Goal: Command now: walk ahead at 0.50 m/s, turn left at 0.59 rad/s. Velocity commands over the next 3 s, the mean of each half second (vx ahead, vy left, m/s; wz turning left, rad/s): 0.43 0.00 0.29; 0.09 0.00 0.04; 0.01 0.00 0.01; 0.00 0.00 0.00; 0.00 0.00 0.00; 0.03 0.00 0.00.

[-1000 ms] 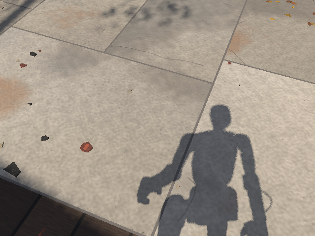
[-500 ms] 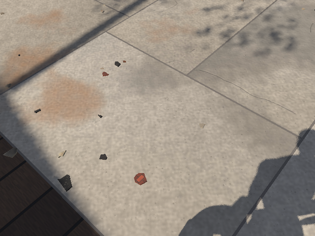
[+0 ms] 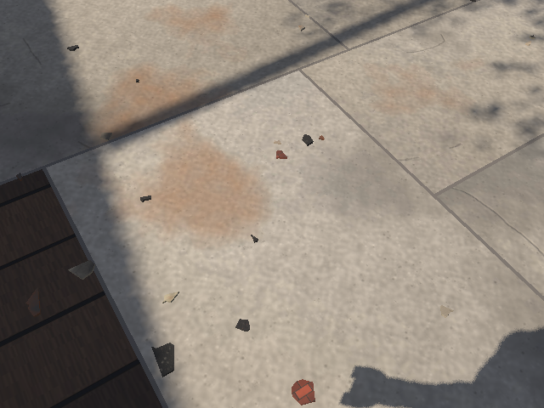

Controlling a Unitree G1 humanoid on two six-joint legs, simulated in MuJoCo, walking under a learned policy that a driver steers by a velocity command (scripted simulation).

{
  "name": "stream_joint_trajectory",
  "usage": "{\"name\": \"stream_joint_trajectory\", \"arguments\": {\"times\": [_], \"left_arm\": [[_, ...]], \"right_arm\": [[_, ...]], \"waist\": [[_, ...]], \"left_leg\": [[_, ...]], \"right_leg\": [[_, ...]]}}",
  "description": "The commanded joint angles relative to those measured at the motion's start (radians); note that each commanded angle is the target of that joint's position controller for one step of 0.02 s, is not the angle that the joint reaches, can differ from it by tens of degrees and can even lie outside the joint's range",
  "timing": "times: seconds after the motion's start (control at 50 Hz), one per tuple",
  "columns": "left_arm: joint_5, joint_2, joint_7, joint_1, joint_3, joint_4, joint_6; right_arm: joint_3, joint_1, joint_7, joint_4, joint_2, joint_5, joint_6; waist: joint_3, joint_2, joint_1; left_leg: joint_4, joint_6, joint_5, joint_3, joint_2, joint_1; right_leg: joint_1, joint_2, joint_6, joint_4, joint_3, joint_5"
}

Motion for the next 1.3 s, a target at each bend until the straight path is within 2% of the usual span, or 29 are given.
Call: {"name": "stream_joint_trajectory", "arguments": {"times": [0.02, 0.14, 0.18, 0.22, 0.24, 0.26, 0.28, 0.3, 0.32, 0.34, 0.36, 0.38, 0.4, 0.42, 0.46, 0.52, 0.56, 0.64, 0.68, 0.7, 0.72, 0.74, 0.76, 0.78, 0.8, 0.84, 0.86, 0.94, 1.3], "left_arm": [[-0.001, 0.069, -0.002, -0.050, 0.013, -0.072, 0.003], [-0.011, 0.054, -0.017, -0.211, -0.006, -0.126, -0.014], [-0.015, 0.060, -0.020, -0.233, -0.008, -0.141, -0.023], [-0.016, 0.080, -0.016, -0.168, -0.002, -0.129, -0.031], [-0.018, 0.099, -0.009, -0.094, 0.007, -0.106, -0.035], [-0.020, 0.119, 0.003, 0.033, 0.018, -0.065, -0.042], [-0.010, 0.151, 0.017, 0.180, 0.030, -0.032, -0.053], [0.013, 0.239, 0.031, 0.314, 0.048, -0.027, -0.056], [-0.004, 0.266, 0.022, 0.293, 0.060, -0.002, -0.041], [-0.029, 0.177, 0.012, 0.185, 0.042, -0.027, -0.035], [-0.036, 0.106, 0.008, 0.121, 0.023, -0.034, -0.041], [-0.031, 0.068, 0.008, 0.099, 0.010, -0.023, -0.047], [-0.036, 0.051, 0.010, 0.110, 0.001, -0.003, -0.057], [-0.035, 0.051, 0.010, 0.117, -0.002, 0.014, -0.064], [-0.038, 0.071, 0.006, 0.137, -0.002, 0.039, -0.078], [-0.035, 0.082, 0.010, 0.122, -0.007, 0.060, -0.070], [-0.036, 0.082, 0.012, 0.130, -0.011, 0.076, -0.059], [-0.036, 0.091, 0.015, 0.185, -0.011, 0.117, -0.041], [-0.040, 0.086, 0.021, 0.170, -0.013, 0.126, -0.031], [-0.043, 0.079, 0.025, 0.160, -0.016, 0.129, -0.027], [-0.036, 0.066, 0.028, 0.185, -0.020, 0.134, -0.026], [-0.025, 0.048, 0.030, 0.247, -0.023, 0.134, -0.024], [-0.045, -0.024, 0.034, 0.358, -0.040, 0.177, -0.009], [-0.039, 0.011, 0.045, 0.329, -0.037, 0.201, 0.009], [-0.034, 0.029, 0.046, 0.285, -0.031, 0.198, 0.018], [-0.033, 0.048, 0.042, 0.236, -0.025, 0.205, 0.025], [-0.034, 0.037, 0.041, 0.241, -0.028, 0.215, 0.025], [-0.037, 0.023, 0.051, 0.232, -0.034, 0.256, 0.022], [-0.034, -0.012, 0.065, 0.243, -0.051, 0.352, 0.032]], "right_arm": [[-0.033, 0.042, -0.004, -0.052, -0.148, 0.001, -0.020], [-0.021, 0.151, -0.016, -0.019, -0.131, -0.007, -0.024], [-0.018, 0.164, -0.023, -0.009, -0.137, -0.013, -0.026], [-0.019, 0.129, -0.029, -0.010, -0.157, -0.016, -0.029], [-0.021, 0.111, -0.030, -0.010, -0.170, -0.017, -0.032], [-0.021, 0.099, -0.026, -0.006, -0.178, -0.019, -0.034], [-0.016, 0.091, -0.021, -0.010, -0.164, -0.016, -0.038], [0.005, 0.138, -0.016, -0.044, -0.079, 0.003, -0.043], [0.001, 0.238, -0.018, -0.029, -0.078, 0.020, -0.040], [-0.004, 0.183, -0.027, -0.011, -0.125, -0.013, -0.029], [0.000, 0.104, -0.023, -0.017, -0.108, -0.019, -0.027], [0.005, 0.074, -0.021, -0.023, -0.085, -0.018, -0.024], [0.004, 0.053, -0.016, -0.031, -0.083, -0.028, -0.014], [0.007, 0.070, -0.012, -0.021, -0.071, -0.032, -0.003], [0.010, 0.083, -0.006, -0.013, -0.055, -0.031, 0.011], [0.024, 0.028, -0.003, -0.017, -0.029, -0.029, 0.021], [0.039, -0.038, -0.004, -0.022, -0.009, -0.027, 0.024], [0.047, -0.105, -0.018, -0.012, -0.019, -0.019, 0.025], [0.049, -0.107, -0.026, 0.002, -0.018, -0.021, 0.020], [0.051, -0.096, -0.030, 0.013, -0.017, -0.026, 0.013], [0.045, -0.081, -0.037, 0.023, -0.052, -0.032, 0.004], [0.036, -0.051, -0.043, 0.028, -0.114, -0.035, -0.004], [0.039, -0.096, -0.045, 0.035, -0.108, -0.009, 0.006], [0.050, -0.126, -0.039, 0.032, -0.055, -0.002, 0.011], [0.054, -0.162, -0.035, 0.032, -0.041, -0.005, 0.013], [0.056, -0.153, -0.042, 0.053, -0.040, -0.009, 0.015], [0.053, -0.137, -0.046, 0.071, -0.045, -0.004, 0.014], [0.049, -0.121, -0.048, 0.111, -0.038, 0.000, 0.013], [0.055, -0.069, -0.053, 0.246, -0.006, -0.003, 0.032]], "waist": [[-0.015, 0.073, -0.002], [-0.001, 0.093, -0.069], [0.007, 0.101, -0.070], [0.003, 0.112, -0.025], [-0.026, 0.118, 0.008], [-0.090, 0.099, 0.066], [-0.177, 0.067, 0.137], [-0.328, -0.079, 0.151], [-0.366, -0.272, 0.086], [-0.197, -0.070, 0.053], [-0.103, 0.022, 0.048], [-0.064, 0.037, 0.028], [-0.055, 0.001, 0.018], [-0.067, -0.033, 0.006], [-0.102, -0.054, -0.011], [-0.107, -0.061, -0.022], [-0.107, -0.086, 0.000], [-0.113, -0.083, 0.036], [-0.086, -0.067, 0.026], [-0.074, -0.040, 0.010], [-0.081, 0.018, 0.013], [-0.113, 0.102, 0.050], [-0.140, 0.200, 0.093], [-0.103, 0.159, 0.071], [-0.051, 0.149, 0.072], [-0.029, 0.132, 0.054], [-0.033, 0.118, 0.053], [-0.050, 0.053, 0.042], [0.011, 0.030, 0.033]], "left_leg": [[-0.131, 0.117, 0.290, -0.255, 0.256, 0.036], [-0.087, 0.082, 0.427, -0.245, 0.265, 0.164], [-0.070, 0.072, 0.483, -0.256, 0.288, 0.196], [-0.029, 0.042, 0.591, -0.248, 0.301, 0.191], [0.039, 0.025, 0.733, -0.235, 0.293, 0.185], [0.185, 0.009, 0.823, -0.205, 0.261, 0.180], [0.389, -0.008, 0.701, -0.170, 0.218, 0.074], [0.709, -0.039, 0.310, -0.105, 0.125, -0.136], [0.937, -0.065, -0.317, -0.065, -0.023, -0.344], [0.998, -0.064, -0.262, -0.112, 0.051, -0.408], [0.969, -0.073, -0.210, -0.110, 0.079, -0.394], [0.914, -0.078, -0.193, -0.096, 0.109, -0.370], [0.856, -0.088, -0.188, -0.089, 0.128, -0.351], [0.827, -0.100, -0.182, -0.075, 0.124, -0.311], [0.781, -0.116, -0.155, -0.057, 0.103, -0.280], [0.607, -0.137, -0.090, -0.011, 0.122, -0.274], [0.468, -0.141, -0.018, 0.031, 0.136, -0.222], [0.324, -0.134, 0.032, 0.049, 0.139, -0.153], [0.214, -0.115, 0.046, 0.049, 0.142, -0.095], [0.104, -0.104, 0.119, 0.036, 0.150, -0.027], [0.039, -0.094, 0.259, -0.040, 0.215, 0.057], [0.072, -0.066, 0.530, -0.163, 0.351, 0.142], [0.074, 0.039, 0.577, -0.215, 0.421, 0.093], [0.046, 0.040, 0.438, -0.224, 0.392, 0.010], [0.030, 0.005, 0.315, -0.189, 0.335, -0.044], [0.015, -0.037, 0.243, -0.139, 0.271, -0.058], [0.019, -0.046, 0.247, -0.124, 0.256, -0.038], [0.039, -0.046, 0.328, -0.110, 0.251, 0.034], [-0.016, -0.062, 0.147, -0.101, 0.224, -0.001]], "right_leg": [[-0.069, 0.022, 0.015, -0.108, -0.022, 0.114], [-0.057, 0.070, -0.021, -0.333, -0.047, 0.231], [-0.015, 0.087, -0.048, -0.390, -0.052, 0.213], [0.111, 0.113, -0.086, -0.454, -0.054, 0.152], [0.220, 0.146, -0.105, -0.471, -0.067, 0.101], [0.368, 0.176, -0.126, -0.517, -0.083, 0.088], [0.587, 0.102, -0.160, -0.543, -0.016, 0.096], [0.838, -0.157, -0.231, -0.561, 0.323, -0.050], [0.895, -0.313, -0.348, -0.706, 0.728, 0.089], [0.747, -0.279, -0.344, -0.704, 0.625, 0.159], [0.628, -0.235, -0.331, -0.692, 0.447, 0.343], [0.557, -0.183, -0.298, -0.699, 0.316, 0.533], [0.525, -0.142, -0.275, -0.705, 0.222, 0.675], [0.499, -0.117, -0.259, -0.710, 0.161, 0.768], [0.492, -0.098, -0.263, -0.711, 0.098, 0.904], [0.475, -0.065, -0.255, -0.719, 0.016, 0.917], [0.456, -0.035, -0.234, -0.716, -0.026, 0.887], [0.481, -0.054, -0.226, -0.682, 0.005, 0.757], [0.461, -0.065, -0.215, -0.654, 0.036, 0.610], [0.432, -0.052, -0.188, -0.628, 0.044, 0.489], [0.397, -0.025, -0.149, -0.599, 0.048, 0.339], [0.356, 0.030, -0.119, -0.549, 0.016, 0.086], [0.394, 0.095, -0.104, -0.566, -0.030, -0.149], [0.451, 0.101, -0.094, -0.599, -0.030, -0.146], [0.461, 0.101, -0.090, -0.625, -0.019, -0.097], [0.482, 0.079, -0.083, -0.646, -0.002, -0.004], [0.485, 0.068, -0.082, -0.655, 0.003, 0.019], [0.486, 0.054, -0.076, -0.676, 0.009, 0.050], [0.477, 0.037, -0.083, -0.689, 0.015, 0.010]]}}
Next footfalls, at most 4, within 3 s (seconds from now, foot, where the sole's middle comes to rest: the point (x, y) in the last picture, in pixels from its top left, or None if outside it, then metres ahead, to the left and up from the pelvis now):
0.28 right None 0.35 -0.12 -0.78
0.72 left None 0.42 0.09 -0.78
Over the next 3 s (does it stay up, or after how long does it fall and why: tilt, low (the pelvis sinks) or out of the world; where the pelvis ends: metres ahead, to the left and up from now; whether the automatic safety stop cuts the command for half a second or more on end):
stays up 0.38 -0.03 -0.01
